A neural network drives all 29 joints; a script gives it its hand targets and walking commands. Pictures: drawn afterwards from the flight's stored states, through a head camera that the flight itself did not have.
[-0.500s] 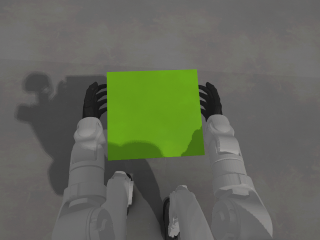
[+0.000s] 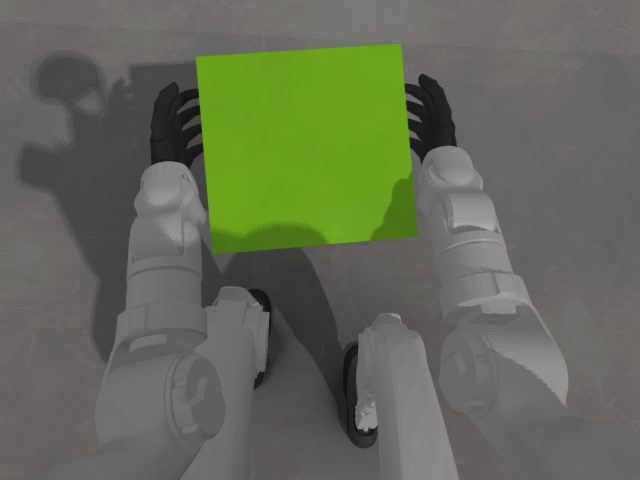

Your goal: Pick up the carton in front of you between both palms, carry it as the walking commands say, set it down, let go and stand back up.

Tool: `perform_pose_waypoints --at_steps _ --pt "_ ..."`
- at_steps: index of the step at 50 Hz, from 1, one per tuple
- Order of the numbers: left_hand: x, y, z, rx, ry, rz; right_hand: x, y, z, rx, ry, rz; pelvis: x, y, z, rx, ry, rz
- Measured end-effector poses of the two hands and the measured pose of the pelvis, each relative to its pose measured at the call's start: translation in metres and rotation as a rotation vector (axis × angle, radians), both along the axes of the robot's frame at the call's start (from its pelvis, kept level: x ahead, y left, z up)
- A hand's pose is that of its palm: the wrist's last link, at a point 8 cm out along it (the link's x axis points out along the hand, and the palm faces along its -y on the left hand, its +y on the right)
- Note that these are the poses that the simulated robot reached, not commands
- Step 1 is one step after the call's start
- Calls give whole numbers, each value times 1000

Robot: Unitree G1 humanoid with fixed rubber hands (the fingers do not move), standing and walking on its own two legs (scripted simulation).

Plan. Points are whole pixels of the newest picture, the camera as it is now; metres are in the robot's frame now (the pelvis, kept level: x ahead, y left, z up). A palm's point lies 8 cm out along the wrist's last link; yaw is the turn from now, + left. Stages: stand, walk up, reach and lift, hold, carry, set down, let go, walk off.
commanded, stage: set down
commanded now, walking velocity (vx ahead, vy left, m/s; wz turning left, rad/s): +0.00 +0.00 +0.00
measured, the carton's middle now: (306, 171) +0.47 +0.06 -0.18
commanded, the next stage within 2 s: none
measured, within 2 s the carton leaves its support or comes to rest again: rests again in 1.66 s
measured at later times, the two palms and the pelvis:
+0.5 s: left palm (193, 157) +0.48 +0.23 -0.22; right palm (394, 155) +0.53 -0.07 -0.25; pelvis -0.01 -0.01 -0.09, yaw +1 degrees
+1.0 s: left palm (199, 157) +0.49 +0.23 -0.26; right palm (391, 164) +0.53 -0.07 -0.29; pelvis -0.01 -0.01 -0.12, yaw +0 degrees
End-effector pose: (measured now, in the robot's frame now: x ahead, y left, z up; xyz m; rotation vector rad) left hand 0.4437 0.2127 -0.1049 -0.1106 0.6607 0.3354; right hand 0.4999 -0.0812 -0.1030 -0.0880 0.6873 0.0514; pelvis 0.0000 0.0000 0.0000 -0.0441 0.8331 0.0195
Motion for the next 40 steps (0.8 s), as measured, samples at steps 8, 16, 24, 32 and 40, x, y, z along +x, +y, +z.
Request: perform_pose_waypoints --at_steps 8,16,24,32,40 --pt "6 1 -49 2 16 13 14 2 -46 -13 13 25 -9 1 -36 1 8 -4" --pt "14 2 -98 14 46 18 25 4 -99 -24 34 52 -14 -2 -68 10 10 -11" --pt "35 13 -116 57 73 1 32 12 -141 -15 51 82 -12 -7 -90 25 11 -13" --pt "42 19 -132 56 89 2 32 17 -170 -5 66 105 -9 -13 -102 38 11 -17" --pt "46 15 -145 43 99 -28 34 12 -181 -11 75 100 -9 -16 -110 42 2 -29"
